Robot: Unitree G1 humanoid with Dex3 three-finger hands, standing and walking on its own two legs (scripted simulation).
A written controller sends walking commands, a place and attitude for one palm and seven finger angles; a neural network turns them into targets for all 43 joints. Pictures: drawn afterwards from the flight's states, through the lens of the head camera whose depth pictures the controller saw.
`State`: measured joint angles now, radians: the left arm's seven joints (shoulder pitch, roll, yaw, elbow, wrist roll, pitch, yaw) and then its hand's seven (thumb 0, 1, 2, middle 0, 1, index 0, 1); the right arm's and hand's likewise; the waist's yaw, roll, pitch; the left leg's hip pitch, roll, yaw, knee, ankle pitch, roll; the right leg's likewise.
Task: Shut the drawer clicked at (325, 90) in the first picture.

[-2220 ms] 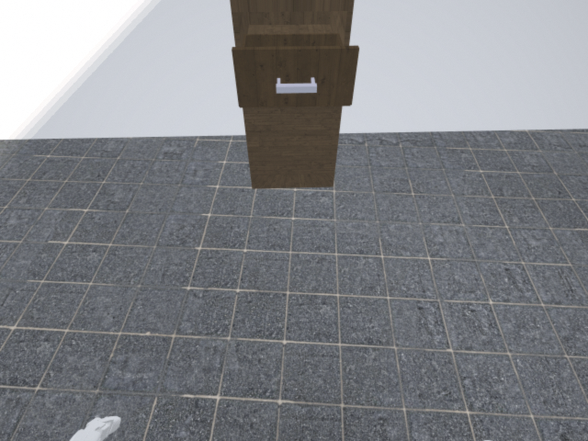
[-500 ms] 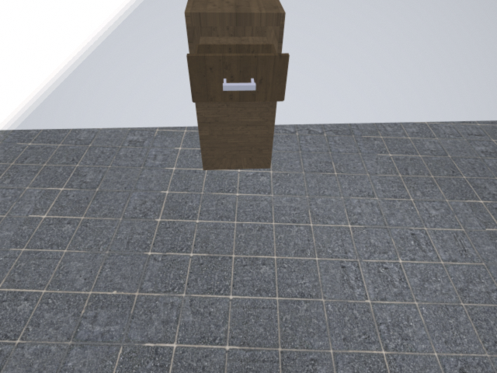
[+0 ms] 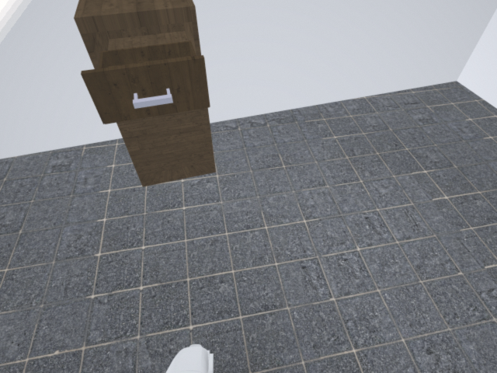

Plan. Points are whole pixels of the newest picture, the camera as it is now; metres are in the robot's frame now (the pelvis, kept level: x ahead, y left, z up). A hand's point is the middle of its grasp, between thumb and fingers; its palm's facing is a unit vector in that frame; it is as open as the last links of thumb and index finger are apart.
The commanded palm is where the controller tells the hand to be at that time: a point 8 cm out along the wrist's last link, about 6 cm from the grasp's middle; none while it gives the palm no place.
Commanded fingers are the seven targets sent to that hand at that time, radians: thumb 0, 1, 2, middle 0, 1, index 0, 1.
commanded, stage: walk to a spot facing it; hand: left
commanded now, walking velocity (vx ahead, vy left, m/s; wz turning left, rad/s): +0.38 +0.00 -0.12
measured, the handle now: (152, 97) +0.88 +0.37 -0.05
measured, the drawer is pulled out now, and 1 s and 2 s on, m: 0.30 0.30 0.30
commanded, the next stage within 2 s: turn to face it in 0.68 s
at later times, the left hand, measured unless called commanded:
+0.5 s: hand (145, 314) +0.26 +0.25 -0.19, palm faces -0.07 -0.99 -0.15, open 7.4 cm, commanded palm none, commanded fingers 0.00 0.90 0.90 -0.20 -0.30 -0.20 -0.30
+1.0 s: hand (220, 201) +0.57 +0.12 -0.18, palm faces -0.32 -0.93 -0.18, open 7.3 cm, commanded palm none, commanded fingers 0.00 0.90 0.90 -0.20 -0.30 -0.20 -0.30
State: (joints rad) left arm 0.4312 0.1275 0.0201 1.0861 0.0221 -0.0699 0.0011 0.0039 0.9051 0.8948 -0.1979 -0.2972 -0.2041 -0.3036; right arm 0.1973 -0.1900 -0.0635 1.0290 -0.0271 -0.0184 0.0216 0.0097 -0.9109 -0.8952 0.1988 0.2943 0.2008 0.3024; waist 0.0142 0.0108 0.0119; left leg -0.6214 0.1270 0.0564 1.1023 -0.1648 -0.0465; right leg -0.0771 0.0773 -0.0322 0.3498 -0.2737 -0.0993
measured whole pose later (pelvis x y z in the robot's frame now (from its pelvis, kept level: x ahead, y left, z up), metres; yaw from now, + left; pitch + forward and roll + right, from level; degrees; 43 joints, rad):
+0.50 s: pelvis +0.24 +0.07 +0.00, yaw -9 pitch -2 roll +0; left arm 0.32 0.18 0.07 1.06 0.04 -0.01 0.00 0.01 0.91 0.90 -0.19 -0.30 -0.20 -0.30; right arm 0.27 -0.16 -0.06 1.04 -0.01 -0.11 -0.03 -0.03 -0.96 -0.89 0.20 0.29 0.21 0.30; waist 0.03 -0.05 0.02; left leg -0.16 0.01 0.25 0.44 -0.27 0.09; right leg -0.56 -0.08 -0.02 1.24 -0.23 -0.02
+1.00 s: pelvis +0.41 +0.01 -0.02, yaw -16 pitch -2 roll +0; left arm 0.10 0.15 0.02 0.98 0.02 -0.04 0.01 0.00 0.91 0.90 -0.19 -0.30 -0.20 -0.30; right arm 0.40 -0.10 -0.03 1.11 0.00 0.00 -0.03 0.01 -0.91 -0.89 0.20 0.29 0.20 0.30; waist -0.07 0.01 0.09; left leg -0.36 0.09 0.05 1.24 -0.47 -0.02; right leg -0.34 0.02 -0.21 0.60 -0.24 -0.11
